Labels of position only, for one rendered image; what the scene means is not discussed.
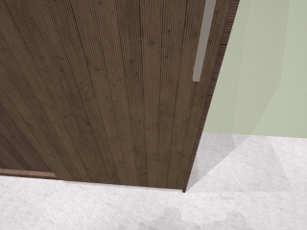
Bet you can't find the handle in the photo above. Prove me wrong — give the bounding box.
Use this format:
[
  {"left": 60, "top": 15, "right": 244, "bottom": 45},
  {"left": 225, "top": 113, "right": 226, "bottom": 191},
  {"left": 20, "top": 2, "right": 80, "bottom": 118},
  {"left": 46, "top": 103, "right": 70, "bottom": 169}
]
[{"left": 192, "top": 0, "right": 216, "bottom": 81}]

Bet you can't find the wardrobe door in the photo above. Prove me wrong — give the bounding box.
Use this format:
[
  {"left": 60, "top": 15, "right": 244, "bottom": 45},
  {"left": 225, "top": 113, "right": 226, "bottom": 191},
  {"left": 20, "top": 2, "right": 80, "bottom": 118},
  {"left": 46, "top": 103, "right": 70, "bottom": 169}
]
[
  {"left": 0, "top": 102, "right": 52, "bottom": 173},
  {"left": 0, "top": 0, "right": 231, "bottom": 190}
]

